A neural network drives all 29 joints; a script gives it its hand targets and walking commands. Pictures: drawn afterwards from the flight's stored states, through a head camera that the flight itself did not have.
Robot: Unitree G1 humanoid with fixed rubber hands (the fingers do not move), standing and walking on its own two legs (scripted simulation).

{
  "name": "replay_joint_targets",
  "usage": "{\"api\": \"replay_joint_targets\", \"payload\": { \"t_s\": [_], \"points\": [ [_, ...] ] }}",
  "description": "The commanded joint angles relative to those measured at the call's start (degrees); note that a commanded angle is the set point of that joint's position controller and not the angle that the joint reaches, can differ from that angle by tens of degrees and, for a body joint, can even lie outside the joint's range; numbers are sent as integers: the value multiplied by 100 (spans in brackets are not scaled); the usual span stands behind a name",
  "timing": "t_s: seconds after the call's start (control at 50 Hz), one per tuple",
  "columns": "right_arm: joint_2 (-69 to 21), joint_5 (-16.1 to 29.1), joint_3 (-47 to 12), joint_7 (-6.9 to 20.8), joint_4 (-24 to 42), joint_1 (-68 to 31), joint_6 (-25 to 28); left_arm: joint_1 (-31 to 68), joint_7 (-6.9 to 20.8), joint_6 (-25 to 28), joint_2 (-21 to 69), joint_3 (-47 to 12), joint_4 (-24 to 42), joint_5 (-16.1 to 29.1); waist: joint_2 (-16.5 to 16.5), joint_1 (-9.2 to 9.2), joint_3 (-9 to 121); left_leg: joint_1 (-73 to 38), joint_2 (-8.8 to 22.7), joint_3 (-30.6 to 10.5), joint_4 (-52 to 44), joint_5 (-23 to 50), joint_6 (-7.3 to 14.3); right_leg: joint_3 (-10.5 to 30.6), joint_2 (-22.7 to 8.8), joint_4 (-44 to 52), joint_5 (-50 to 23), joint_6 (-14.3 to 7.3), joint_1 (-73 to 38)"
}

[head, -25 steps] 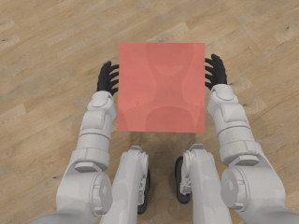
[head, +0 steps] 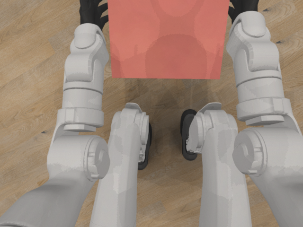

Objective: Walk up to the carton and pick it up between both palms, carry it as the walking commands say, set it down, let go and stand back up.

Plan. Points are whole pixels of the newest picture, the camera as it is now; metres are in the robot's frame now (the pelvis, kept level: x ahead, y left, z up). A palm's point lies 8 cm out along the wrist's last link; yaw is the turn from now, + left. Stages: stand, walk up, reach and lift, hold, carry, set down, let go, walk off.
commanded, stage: set down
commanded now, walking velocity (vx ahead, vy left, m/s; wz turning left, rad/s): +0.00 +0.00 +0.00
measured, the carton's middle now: (164, 26) +0.53 +0.02 -0.19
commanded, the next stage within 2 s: none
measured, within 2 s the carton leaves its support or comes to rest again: rests again in 1.22 s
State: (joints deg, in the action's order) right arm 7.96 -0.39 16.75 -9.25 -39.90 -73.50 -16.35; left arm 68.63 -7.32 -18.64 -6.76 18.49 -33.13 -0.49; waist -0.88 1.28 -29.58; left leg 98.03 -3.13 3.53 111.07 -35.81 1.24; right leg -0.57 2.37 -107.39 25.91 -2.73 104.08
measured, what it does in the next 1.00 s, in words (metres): lowers itself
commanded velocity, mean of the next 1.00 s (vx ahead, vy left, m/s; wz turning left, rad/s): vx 0.00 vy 0.00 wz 0.00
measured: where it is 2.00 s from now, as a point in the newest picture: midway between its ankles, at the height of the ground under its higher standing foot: (165, 148)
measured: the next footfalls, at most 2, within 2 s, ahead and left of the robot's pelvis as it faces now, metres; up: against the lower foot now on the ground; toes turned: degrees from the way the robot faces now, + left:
none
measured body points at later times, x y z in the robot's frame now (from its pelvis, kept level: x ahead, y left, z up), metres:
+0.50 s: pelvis +0.00 +0.01 -0.07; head +0.35 +0.00 +0.20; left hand +0.55 +0.16 -0.20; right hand +0.57 -0.13 -0.21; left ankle +0.11 +0.11 -0.44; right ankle +0.16 -0.09 -0.44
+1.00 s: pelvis +0.01 +0.00 -0.10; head +0.38 +0.00 +0.15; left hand +0.56 +0.15 -0.27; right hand +0.58 -0.14 -0.26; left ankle +0.11 +0.11 -0.44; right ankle +0.16 -0.10 -0.44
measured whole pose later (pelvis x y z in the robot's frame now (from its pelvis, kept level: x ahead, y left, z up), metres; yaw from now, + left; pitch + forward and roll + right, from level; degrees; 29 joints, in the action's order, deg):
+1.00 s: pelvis +0.01 +0.00 -0.10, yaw +1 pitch +27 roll +3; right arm 17.0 8.9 6.6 -10.4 -60.5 -86.8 -12.3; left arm 80.4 -10.9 -14.2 -13.4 9.1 -51.8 8.3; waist -0.9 -0.2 -30.1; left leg 117.3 -3.6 5.0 129.6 -39.5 1.8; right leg -0.2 3.2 -125.5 28.1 -1.6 124.3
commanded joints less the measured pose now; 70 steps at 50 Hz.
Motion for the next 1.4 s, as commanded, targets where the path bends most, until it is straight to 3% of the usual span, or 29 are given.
{"api": "replay_joint_targets", "payload": {
  "t_s": [0.0,0.04,0.06,0.18,0.2,0.26,0.28,0.3,0.4,0.44,0.46,0.5,0.56,0.58,0.66,0.68,0.7,0.72,0.8,0.86,0.9,0.92,0.96,1.06,1.08,1.1,1.24,1.26,1.38],
  "points": [
    [-5014,647,-3041,980,688,-3570,-15,5024,1073,379,4361,-3275,1605,1011,-37,262,13327,-2166,-514,-258,-1253,1847,-138,432,593,448,-1768,24,-5666],
    [-5348,880,-3345,976,1347,-3692,-25,5198,1041,390,4662,-3720,2090,1341,-58,-29,13984,-2373,-560,-297,-922,2578,-162,470,615,215,-2841,9,-6139],
    [-5286,907,-3368,979,1335,-3721,-31,5208,1021,373,4598,-3736,1965,1371,-75,-21,13718,-2210,-557,-284,-906,2452,-140,467,585,159,-2769,23,-5973],
    [-5269,1225,-3439,988,1142,-4556,26,5680,939,431,4470,-3476,1613,1337,-205,289,13038,-1880,-474,-253,-806,1942,-20,336,548,-52,-2004,101,-5156],
    [-5204,1242,-3422,998,1089,-4653,32,5842,919,459,4304,-3362,1650,1299,-171,420,12951,-1813,-475,-226,-782,1929,-24,331,552,-103,-1976,91,-5109],
    [-5229,1142,-3155,1000,447,-4696,109,5941,924,529,4295,-3115,1166,1219,-241,411,12173,-1440,-463,-243,-702,1605,26,305,551,-211,-1598,104,-4685],
    [-5134,1087,-2959,1040,222,-4734,153,6042,960,535,4391,-3115,1004,1232,-153,297,11811,-1335,-450,-285,-703,1549,24,255,558,-246,-1509,97,-4412],
    [-5198,1035,-2831,1080,-123,-4609,162,6031,995,573,4340,-2960,842,1159,-160,371,11424,-1194,-437,-289,-674,1444,33,281,547,-284,-1372,77,-4210],
    [-5189,923,-2412,1251,-721,-4615,263,6178,1146,615,4603,-2824,301,1131,-18,183,10779,-1155,-403,-311,-509,1435,-21,130,556,-519,-1258,56,-3659],
    [-5276,879,-2354,1322,-760,-4587,276,6228,1232,629,4685,-2794,228,1163,-78,190,10629,-964,-402,-292,-395,1521,-34,137,547,-619,-1347,36,-3583],
    [-5255,922,-2379,1340,-579,-4717,315,6337,1243,644,4747,-2915,335,1246,-23,58,10906,-1104,-404,-318,-306,1703,-40,101,558,-710,-1556,36,-3670],
    [-5174,947,-2416,1371,-476,-4819,334,6296,1262,647,4812,-2881,292,1294,-52,75,10857,-1021,-422,-331,-236,1846,-57,84,539,-821,-1713,31,-3670],
    [-5125,1050,-2525,1384,-270,-4879,356,6316,1271,646,4887,-3060,347,1451,-74,-95,11108,-1042,-421,-291,-30,2029,-80,110,521,-940,-2014,21,-3840],
    [-5180,1074,-2557,1395,-361,-4845,344,6417,1255,659,4718,-2996,415,1420,-77,42,11017,-1019,-417,-294,-25,2016,-74,136,521,-960,-1991,13,-3810],
    [-5172,1255,-2586,1431,-435,-4830,432,6687,1205,786,4593,-3097,618,1515,59,29,11037,-1151,-403,-302,172,2348,-88,142,530,-1169,-2275,-21,-3521],
    [-5194,1277,-2562,1456,-561,-4783,435,6632,1193,819,4477,-2984,550,1441,39,139,10819,-1119,-400,-292,195,2296,-67,138,519,-1203,-2182,-8,-3404],
    [-5184,1250,-2533,1463,-724,-4740,439,6509,1207,813,4497,-2982,432,1434,8,106,10553,-960,-401,-300,243,2224,-56,160,520,-1199,-2112,-11,-3302],
    [-5208,1285,-2573,1492,-746,-4748,440,6668,1200,852,4381,-2965,518,1419,7,189,10492,-929,-384,-295,259,2159,-52,183,515,-1233,-2051,-9,-3267],
    [-5194,1545,-2804,1436,-149,-5094,518,6679,1145,902,4334,-3019,802,1585,-63,313,11398,-1190,-431,-233,420,2632,-62,172,538,-1397,-2622,10,-3872],
    [-5126,1508,-2800,1380,-331,-4967,551,6402,1138,889,4414,-3054,473,1613,-132,168,11138,-1116,-435,-245,434,2646,-72,138,549,-1408,-2684,17,-3782],
    [-5174,1491,-2790,1373,-453,-4806,568,6376,1165,922,4360,-3086,455,1603,-75,184,10798,-953,-409,-273,422,2559,-66,163,547,-1436,-2650,9,-3611],
    [-5124,1425,-2739,1366,-443,-4809,589,6331,1172,938,4442,-3070,438,1593,-111,87,10799,-907,-415,-282,471,2518,-70,156,542,-1445,-2599,11,-3588],
    [-5172,1432,-2758,1379,-455,-4878,615,6285,1202,952,4397,-3008,252,1564,-201,192,10575,-688,-445,-255,516,2365,-54,179,557,-1433,-2482,13,-3524],
    [-5087,1446,-2647,1329,-543,-4966,668,6531,1242,1011,4297,-3026,299,1638,-137,125,10564,-554,-425,-235,566,2329,-78,191,530,-1493,-2588,19,-3700],
    [-5172,1486,-2700,1334,-575,-4964,659,6582,1240,1023,4197,-3002,316,1611,-126,227,10498,-455,-410,-176,570,2264,-91,247,519,-1448,-2567,7,-3729],
    [-5070,1441,-2658,1327,-605,-5047,677,6529,1259,1025,4250,-2967,194,1650,-204,122,10333,-308,-412,-222,574,2193,-69,248,517,-1435,-2500,6,-3673],
    [-5047,1429,-2496,1375,-886,-5044,729,6580,1297,1093,4165,-2893,-70,1563,-80,208,9880,-355,-356,-202,599,1967,-58,193,500,-1482,-2059,3,-3195],
    [-5078,1426,-2478,1380,-863,-5077,739,6627,1292,1104,4193,-2920,-6,1594,-128,116,9920,-397,-368,-243,593,2007,-56,151,508,-1501,-2084,3,-3194],
    [-5055,1349,-2323,1475,-1256,-4937,753,6400,1373,1080,4282,-2799,-366,1485,3,150,9313,-197,-334,-270,609,1814,-57,168,479,-1517,-1773,-36,-2736]
  ]
}}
